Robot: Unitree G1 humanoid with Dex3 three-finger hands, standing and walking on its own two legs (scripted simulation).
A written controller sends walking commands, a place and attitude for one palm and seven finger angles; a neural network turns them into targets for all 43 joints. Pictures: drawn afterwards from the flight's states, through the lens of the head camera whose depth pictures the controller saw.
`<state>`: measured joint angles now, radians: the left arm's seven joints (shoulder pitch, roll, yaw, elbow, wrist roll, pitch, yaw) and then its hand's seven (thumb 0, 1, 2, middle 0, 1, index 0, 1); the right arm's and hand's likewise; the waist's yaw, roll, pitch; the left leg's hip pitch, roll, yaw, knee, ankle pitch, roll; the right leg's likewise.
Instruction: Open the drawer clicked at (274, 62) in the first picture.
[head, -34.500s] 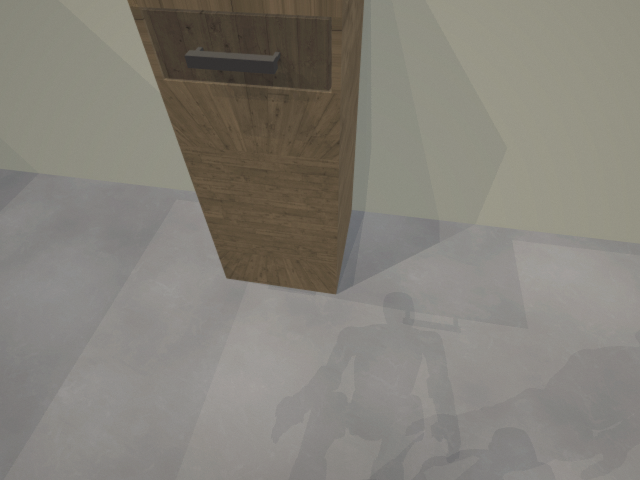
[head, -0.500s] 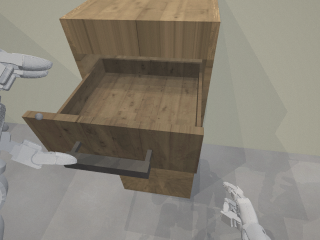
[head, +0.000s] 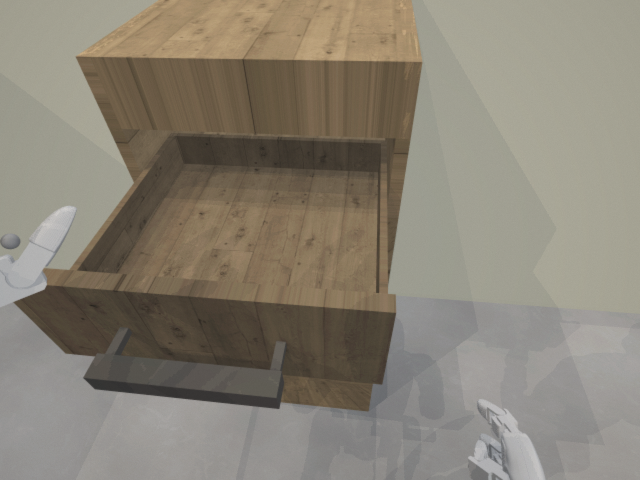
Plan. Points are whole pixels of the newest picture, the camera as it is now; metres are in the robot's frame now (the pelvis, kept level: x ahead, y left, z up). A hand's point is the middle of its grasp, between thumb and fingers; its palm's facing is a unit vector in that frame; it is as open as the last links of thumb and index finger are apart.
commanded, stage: draw the hand back to the body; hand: left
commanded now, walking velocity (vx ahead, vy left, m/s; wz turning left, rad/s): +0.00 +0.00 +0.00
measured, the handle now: (193, 361) +0.20 +0.16 +0.12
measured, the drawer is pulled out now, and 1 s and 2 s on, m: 0.28 0.28 0.28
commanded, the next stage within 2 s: step back with the hand held close in 0.34 s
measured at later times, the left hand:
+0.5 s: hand out of the picture +0.17 +0.23 +0.32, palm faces +0.59 -0.73 -0.34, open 7.4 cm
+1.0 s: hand out of the picture +0.09 +0.23 +0.32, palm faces +0.61 -0.66 -0.44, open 7.4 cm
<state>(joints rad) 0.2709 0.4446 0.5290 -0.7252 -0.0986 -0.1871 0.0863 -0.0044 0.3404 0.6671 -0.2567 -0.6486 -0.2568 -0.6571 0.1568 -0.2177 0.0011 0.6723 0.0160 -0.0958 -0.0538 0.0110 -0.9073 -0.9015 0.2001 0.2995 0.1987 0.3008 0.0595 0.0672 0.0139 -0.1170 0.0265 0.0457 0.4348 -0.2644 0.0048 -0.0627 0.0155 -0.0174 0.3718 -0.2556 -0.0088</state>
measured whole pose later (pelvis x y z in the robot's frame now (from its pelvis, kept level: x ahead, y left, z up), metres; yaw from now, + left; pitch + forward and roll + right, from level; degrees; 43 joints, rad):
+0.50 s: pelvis -0.01 -0.01 +0.00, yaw +1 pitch -3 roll -1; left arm 0.21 0.44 0.55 -0.68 -0.09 -0.16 0.09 0.00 0.88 0.90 -0.22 -0.31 -0.22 -0.31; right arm 0.15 -0.22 0.02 0.65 0.02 -0.05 -0.05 0.01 -0.91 -0.90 0.20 0.30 0.20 0.30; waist 0.06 0.07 -0.01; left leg -0.14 0.03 0.03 0.44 -0.25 0.00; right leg -0.07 0.02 -0.04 0.36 -0.24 -0.01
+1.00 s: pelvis -0.09 +0.02 -0.01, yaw +0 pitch +1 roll -1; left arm 0.28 0.59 0.70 -0.77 -0.06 -0.29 0.15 0.00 0.88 0.90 -0.22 -0.30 -0.22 -0.31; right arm 0.21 -0.22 -0.03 0.62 0.04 -0.08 -0.07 0.01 -0.91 -0.90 0.20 0.30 0.20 0.30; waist 0.00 0.01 0.00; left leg -0.40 0.00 0.06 0.55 -0.17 0.04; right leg -0.38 -0.01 0.00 0.57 -0.22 0.01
